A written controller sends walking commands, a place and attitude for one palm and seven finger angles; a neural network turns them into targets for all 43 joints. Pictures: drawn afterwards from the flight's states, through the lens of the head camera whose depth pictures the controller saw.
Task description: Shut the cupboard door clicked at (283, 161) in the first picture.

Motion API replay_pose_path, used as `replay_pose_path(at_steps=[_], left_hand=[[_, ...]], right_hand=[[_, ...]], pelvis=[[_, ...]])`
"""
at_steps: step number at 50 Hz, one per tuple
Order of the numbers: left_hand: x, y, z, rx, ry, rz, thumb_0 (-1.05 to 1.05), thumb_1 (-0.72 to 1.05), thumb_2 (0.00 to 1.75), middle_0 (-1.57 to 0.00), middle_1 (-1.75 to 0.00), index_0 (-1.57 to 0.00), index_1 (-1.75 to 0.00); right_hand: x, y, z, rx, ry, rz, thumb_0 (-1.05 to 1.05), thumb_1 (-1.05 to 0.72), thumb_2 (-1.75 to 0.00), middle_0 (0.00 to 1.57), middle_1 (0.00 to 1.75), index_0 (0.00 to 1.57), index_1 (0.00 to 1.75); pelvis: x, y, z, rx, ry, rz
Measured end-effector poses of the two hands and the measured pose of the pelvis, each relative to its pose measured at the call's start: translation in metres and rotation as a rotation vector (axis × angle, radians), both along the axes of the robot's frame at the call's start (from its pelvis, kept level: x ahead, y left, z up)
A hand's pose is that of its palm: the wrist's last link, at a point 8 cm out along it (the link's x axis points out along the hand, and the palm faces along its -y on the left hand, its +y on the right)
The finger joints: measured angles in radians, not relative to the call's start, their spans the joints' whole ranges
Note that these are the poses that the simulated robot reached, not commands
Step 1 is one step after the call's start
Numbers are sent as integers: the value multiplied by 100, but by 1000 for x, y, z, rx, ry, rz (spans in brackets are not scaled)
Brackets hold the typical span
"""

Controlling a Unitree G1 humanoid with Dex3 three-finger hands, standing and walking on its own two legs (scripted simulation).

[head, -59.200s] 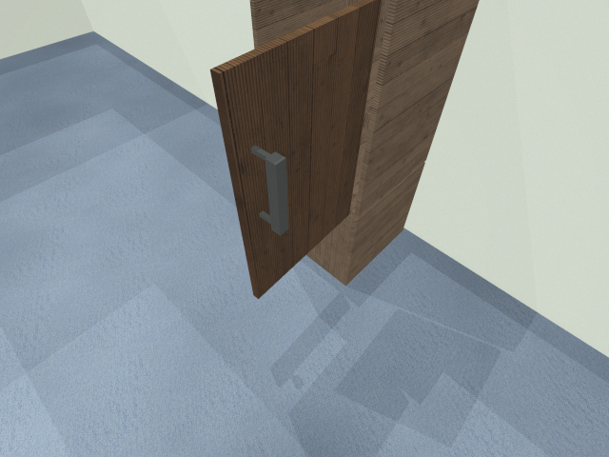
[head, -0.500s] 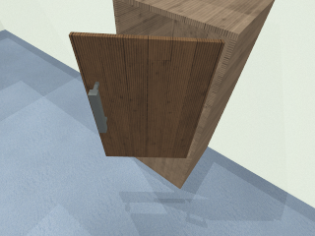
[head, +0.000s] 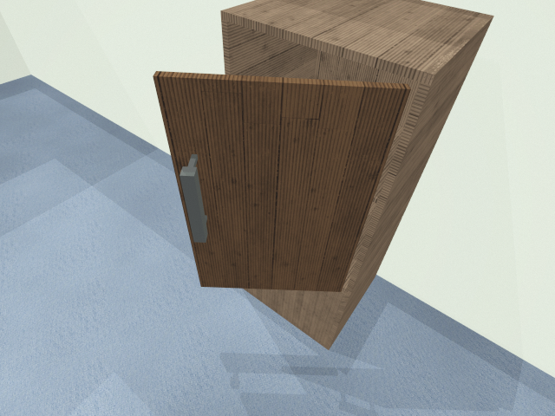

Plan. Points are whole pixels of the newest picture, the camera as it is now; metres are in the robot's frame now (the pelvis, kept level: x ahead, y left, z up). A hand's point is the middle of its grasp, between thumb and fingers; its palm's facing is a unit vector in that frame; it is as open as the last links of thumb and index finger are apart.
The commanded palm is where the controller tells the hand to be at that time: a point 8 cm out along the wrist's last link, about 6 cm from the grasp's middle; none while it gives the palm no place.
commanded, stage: look again from close up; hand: left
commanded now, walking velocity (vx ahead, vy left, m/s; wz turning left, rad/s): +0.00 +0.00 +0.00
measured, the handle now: (197, 199) +0.48 +0.19 +0.02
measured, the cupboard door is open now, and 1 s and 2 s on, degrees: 36 36 36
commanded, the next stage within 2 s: raise the hand and make a fist in 0.04 s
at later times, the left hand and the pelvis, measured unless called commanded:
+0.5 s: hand (143, 405) +0.15 +0.20 -0.06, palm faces +0.03 -1.00 -0.02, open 6.5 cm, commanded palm +0.12 +0.25 -0.05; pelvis -0.04 -0.03 -0.10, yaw +1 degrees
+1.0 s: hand (152, 365) +0.19 +0.19 -0.02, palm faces +0.06 -1.00 -0.03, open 4.1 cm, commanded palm +0.16 +0.24 -0.01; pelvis +0.01 -0.02 -0.09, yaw +1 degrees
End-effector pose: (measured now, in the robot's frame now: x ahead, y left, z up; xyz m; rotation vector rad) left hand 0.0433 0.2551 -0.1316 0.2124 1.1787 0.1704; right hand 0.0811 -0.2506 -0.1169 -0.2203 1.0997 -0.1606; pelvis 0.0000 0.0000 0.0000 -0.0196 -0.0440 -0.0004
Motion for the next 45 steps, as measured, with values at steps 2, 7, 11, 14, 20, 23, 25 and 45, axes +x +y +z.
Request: replay_pose_path(at_steps=[2, 7, 11, 14, 20, 23, 25, 45], left_hand=[[-2, 3, 1, 6, 6, -2, 0, 91, 89, -20, -30, -20, -30], [-13, 6, 1, 9, 42, 0, 1, 91, 89, -20, -30, -20, -30], [20, 16, 34, 2, -257, 95, 2, 91, 89, -20, -30, -21, -31], [65, 14, 89, 7, -663, 92, 2, 91, 89, -22, -32, -22, -32], [102, 4, 117, -66, -1206, -59, 1, 91, 89, -28, -39, -28, -39], [95, 0, 93, -126, -1234, -171, 1, 91, 89, -33, -44, -33, -44], [87, -1, 73, -175, -1178, -157, 1, 90, 89, -36, -47, -36, -48], [119, -10, 103, -172, -1093, -134, 2, 90, 89, -72, -87, -73, -87]], right_hand=[[0, -3, 2, -6, 3, 3, 1, -91, -89, 20, 29, 20, 30], [-7, -8, 2, -16, 37, 1, 1, -91, -89, 20, 29, 20, 30], [-7, -11, 9, -71, -69, 13, 1, -91, -89, 20, 29, 20, 30], [10, -9, 16, -68, -252, 41, 1, -91, -89, 20, 29, 20, 30], [56, -7, 7, -33, -523, 141, 1, -90, -89, 20, 29, 20, 30], [79, -8, -5, -29, -615, 171, 1, -90, -89, 20, 30, 20, 30], [91, -7, -12, -28, -649, 177, 1, -90, -89, 20, 30, 20, 30], [103, 10, -35, 17, -509, 105, 2, -90, -89, 20, 30, 20, 30]], pelvis=[[-1, 0, 1, 1, 1, 1], [-3, 0, 3, 1, 3, 3], [-10, -4, -6, 8, -8, 17], [-15, -7, -15, 2, 15, 51], [-32, -18, -58, -5, 167, 43], [-36, -23, -88, -8, 207, 22], [-37, -26, -102, -12, 215, 22], [0, -29, -91, -53, 259, 30]])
